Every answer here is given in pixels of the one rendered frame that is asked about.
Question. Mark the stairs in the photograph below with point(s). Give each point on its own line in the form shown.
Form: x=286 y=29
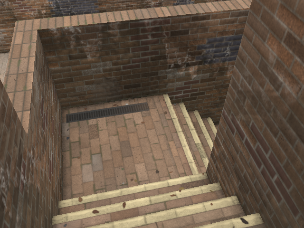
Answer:
x=185 y=202
x=200 y=134

